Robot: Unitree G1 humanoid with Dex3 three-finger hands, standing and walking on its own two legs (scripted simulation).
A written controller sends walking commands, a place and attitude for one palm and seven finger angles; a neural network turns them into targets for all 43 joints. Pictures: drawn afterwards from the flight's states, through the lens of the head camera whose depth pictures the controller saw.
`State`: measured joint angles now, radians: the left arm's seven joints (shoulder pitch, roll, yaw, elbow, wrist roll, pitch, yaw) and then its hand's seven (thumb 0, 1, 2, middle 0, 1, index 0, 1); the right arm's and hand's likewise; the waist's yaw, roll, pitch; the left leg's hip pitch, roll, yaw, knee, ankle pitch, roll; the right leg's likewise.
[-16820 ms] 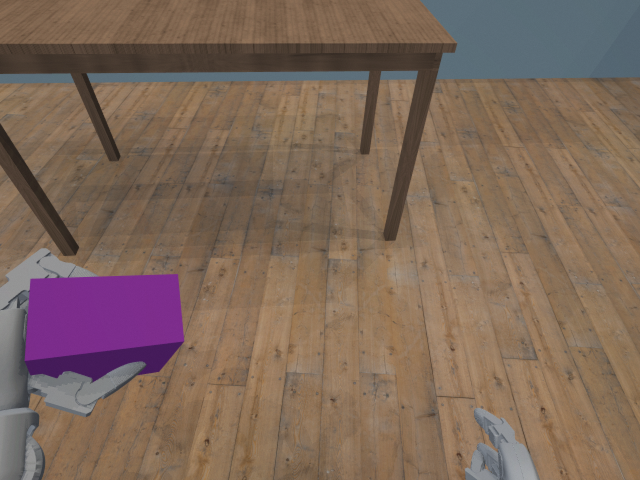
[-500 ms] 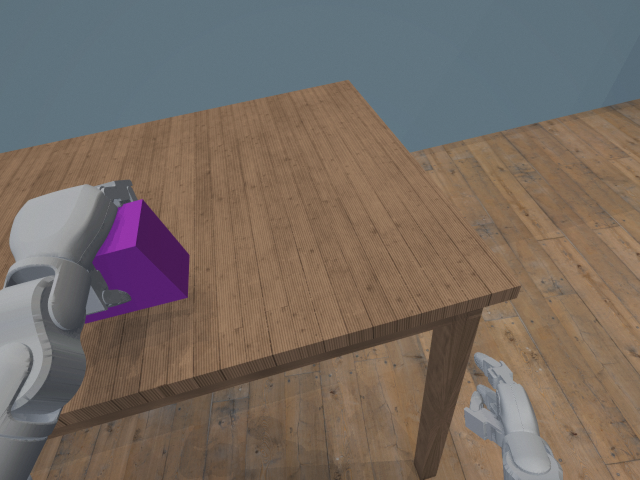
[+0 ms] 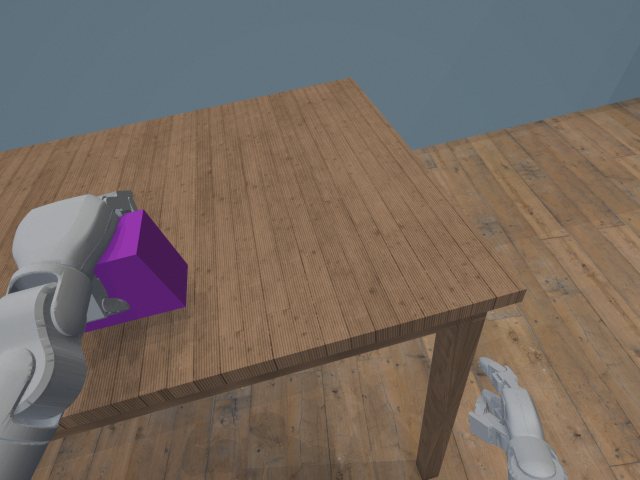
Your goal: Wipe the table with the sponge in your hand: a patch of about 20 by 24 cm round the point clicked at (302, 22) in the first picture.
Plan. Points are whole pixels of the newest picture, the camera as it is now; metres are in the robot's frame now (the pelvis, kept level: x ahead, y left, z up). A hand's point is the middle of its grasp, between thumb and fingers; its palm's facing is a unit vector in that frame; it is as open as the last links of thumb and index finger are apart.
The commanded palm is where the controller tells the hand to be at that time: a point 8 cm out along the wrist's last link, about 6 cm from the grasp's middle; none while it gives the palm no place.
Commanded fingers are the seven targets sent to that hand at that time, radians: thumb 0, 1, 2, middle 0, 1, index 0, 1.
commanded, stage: move the sponge above the wiping area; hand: left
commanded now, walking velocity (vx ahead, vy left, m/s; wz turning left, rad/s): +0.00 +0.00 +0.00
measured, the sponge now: (120, 282) +0.26 +0.29 +0.16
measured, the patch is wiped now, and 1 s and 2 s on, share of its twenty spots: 0.00 0.00 0.00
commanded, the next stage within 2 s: lower the sponge onto the table in 1.12 s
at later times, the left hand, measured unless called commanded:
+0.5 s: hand (104, 260) +0.25 +0.28 +0.20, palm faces +0.17 -0.03 -0.98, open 10.1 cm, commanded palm +0.20 +0.28 +0.27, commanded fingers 0.00 0.10 1.30 -1.20 -1.60 -1.20 -1.60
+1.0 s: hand (95, 257) +0.24 +0.28 +0.21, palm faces +0.21 -0.02 -0.98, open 10.1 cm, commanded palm +0.19 +0.28 +0.28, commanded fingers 0.00 0.10 1.30 -1.20 -1.60 -1.20 -1.60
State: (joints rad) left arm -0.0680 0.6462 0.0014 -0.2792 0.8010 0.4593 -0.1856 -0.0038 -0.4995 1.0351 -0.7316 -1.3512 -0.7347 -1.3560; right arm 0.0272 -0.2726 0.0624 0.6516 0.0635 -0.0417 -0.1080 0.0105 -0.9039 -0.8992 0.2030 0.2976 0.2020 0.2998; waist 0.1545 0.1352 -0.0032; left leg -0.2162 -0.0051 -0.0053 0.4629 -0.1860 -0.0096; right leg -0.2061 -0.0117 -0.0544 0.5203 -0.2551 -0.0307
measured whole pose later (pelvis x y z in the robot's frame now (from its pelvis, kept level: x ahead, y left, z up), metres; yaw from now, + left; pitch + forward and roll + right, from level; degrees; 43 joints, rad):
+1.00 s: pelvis +0.00 +0.00 +0.00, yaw +0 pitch -4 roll +1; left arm -0.05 0.67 0.01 -0.35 0.79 0.46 -0.17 0.00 -0.50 1.04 -0.73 -1.35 -0.73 -1.36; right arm 0.02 -0.27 0.07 0.65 0.06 -0.04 -0.11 0.01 -0.90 -0.90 0.20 0.30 0.20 0.30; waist 0.16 0.13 -0.01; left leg -0.21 0.00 0.00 0.46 -0.18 -0.01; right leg -0.20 -0.01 -0.05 0.52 -0.25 -0.03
